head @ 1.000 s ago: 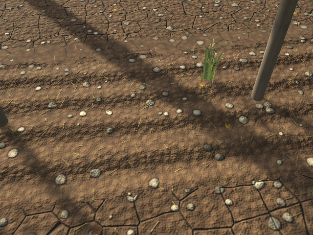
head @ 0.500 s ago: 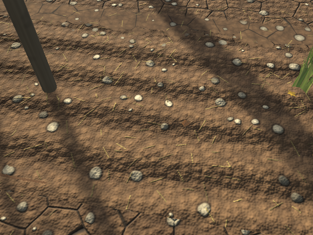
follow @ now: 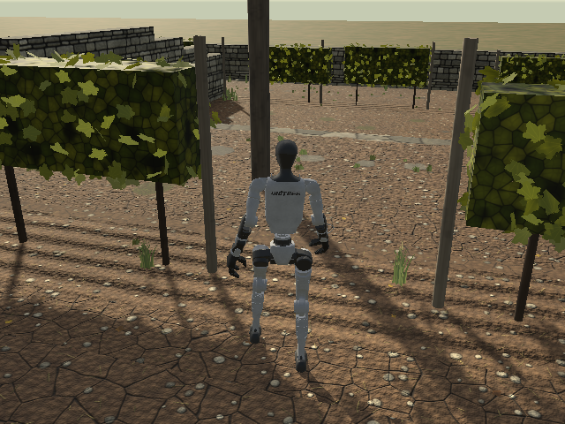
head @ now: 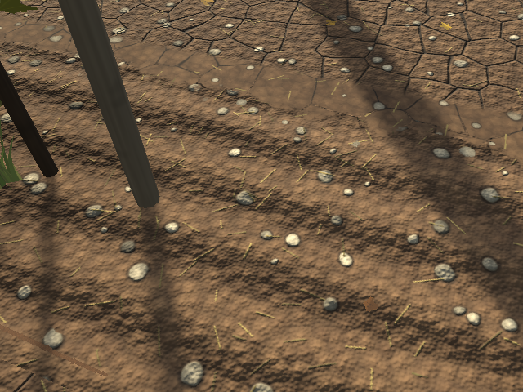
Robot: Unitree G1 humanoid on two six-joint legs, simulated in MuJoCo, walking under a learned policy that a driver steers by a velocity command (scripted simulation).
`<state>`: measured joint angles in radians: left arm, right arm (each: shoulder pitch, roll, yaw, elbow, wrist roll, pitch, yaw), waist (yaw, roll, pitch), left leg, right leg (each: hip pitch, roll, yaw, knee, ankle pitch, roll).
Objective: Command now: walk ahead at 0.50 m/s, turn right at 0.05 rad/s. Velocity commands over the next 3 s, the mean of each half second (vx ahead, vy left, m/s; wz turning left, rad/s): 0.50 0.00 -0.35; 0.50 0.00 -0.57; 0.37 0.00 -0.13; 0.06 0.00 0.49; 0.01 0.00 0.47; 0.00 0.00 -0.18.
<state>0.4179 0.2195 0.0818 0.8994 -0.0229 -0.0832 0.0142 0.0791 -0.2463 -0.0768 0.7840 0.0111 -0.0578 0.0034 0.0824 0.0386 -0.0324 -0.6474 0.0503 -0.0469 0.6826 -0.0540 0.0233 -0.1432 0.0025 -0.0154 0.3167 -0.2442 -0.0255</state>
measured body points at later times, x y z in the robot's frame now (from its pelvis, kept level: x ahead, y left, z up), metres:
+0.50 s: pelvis +0.25 +0.02 -0.01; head +0.28 +0.01 +0.44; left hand +0.50 +0.22 -0.11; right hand +0.20 -0.26 -0.14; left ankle +0.19 +0.14 -0.75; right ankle +0.39 -0.18 -0.69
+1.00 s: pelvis +0.50 -0.12 +0.00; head +0.53 -0.15 +0.45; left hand +0.70 +0.10 -0.11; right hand +0.57 -0.45 -0.09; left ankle +0.76 -0.05 -0.69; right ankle +0.43 -0.16 -0.75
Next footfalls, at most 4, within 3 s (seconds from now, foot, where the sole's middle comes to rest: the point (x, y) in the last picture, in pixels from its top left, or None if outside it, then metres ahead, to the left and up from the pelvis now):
0.14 left None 0.23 0.14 -0.78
0.64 right None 0.47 -0.18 -0.78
1.14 left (360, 285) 0.81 -0.14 -0.78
1.58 right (452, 294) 0.79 -0.40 -0.78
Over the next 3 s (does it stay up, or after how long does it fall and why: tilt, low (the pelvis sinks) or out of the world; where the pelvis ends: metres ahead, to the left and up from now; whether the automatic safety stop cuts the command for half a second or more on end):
stays up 0.78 -0.25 -0.02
